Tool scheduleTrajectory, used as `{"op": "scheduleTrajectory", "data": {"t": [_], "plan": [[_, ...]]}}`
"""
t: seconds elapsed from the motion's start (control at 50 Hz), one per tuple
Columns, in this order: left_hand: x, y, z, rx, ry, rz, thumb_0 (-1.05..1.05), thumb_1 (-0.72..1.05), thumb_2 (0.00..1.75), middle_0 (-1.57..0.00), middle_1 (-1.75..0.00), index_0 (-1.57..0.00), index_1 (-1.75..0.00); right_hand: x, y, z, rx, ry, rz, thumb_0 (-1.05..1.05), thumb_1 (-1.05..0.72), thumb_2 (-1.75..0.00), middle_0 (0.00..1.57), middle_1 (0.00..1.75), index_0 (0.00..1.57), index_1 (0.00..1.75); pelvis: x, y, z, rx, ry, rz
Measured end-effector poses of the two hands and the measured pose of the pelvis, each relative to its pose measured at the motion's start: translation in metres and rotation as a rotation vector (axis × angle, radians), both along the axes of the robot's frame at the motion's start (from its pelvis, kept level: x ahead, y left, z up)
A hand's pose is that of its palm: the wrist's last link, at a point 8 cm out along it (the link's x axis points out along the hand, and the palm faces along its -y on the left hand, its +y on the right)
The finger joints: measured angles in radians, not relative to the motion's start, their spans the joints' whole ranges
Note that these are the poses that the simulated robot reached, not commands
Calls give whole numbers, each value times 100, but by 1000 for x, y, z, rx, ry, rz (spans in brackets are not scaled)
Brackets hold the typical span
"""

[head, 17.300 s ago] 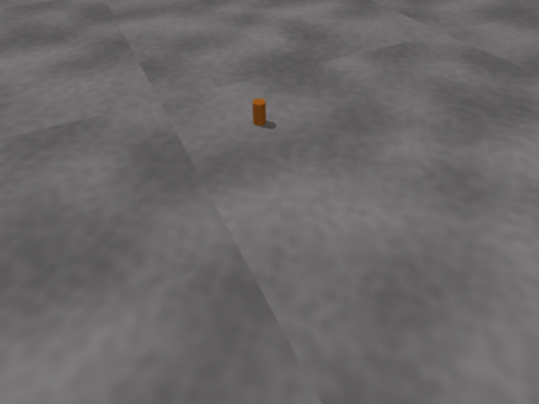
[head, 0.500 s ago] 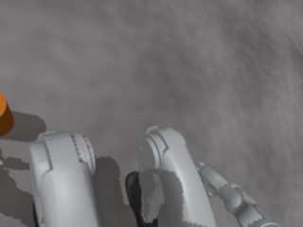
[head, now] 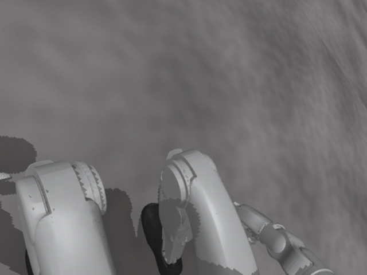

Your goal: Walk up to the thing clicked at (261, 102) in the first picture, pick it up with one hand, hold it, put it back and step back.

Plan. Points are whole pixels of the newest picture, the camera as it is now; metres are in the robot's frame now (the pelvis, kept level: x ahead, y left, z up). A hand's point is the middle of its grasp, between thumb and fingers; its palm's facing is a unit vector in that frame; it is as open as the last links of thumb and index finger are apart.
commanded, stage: close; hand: left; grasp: from the side
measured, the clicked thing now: out of the picture +0.39 +0.32 -0.20
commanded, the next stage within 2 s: settle in 0.54 s
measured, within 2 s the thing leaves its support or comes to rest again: leaves its support in 0.92 s
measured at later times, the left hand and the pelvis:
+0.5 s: hand out of the picture +0.38 +0.31 -0.17, palm faces +0.44 -0.90 +0.00, open 11.1 cm; pelvis +0.00 +0.00 +0.00, yaw -1 degrees
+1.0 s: hand out of the picture +0.39 +0.32 -0.16, palm faces +0.44 -0.90 +0.01, open 11.1 cm; pelvis +0.00 +0.00 +0.01, yaw -1 degrees
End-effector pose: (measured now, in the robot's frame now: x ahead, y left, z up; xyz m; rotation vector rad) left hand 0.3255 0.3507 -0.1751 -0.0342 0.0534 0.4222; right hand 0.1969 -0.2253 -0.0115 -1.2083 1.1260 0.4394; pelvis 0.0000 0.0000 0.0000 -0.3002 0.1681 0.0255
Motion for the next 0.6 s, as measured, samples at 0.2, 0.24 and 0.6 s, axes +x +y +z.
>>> {"op": "scheduleTrajectory", "data": {"t": [0.2,0.24,0.6], "plan": [[8,1,2,19,-4,20,-1,-10,32,-27,-22,-25,-23,3,3,0,-5,1,13,0,-89,-89,21,30,20,30,0,0,0,-5,-5,-7],[9,2,2,22,-2,22,-1,-4,36,-31,-26,-29,-27,2,3,0,-3,2,12,0,-88,-89,21,30,20,30,0,0,0,-5,-5,-9],[20,3,2,24,-3,39,0,-12,59,-59,-70,-58,-71,-12,-2,0,-19,24,-18,0,-87,-89,21,30,20,30,-3,1,2,-6,-9,-19]]}}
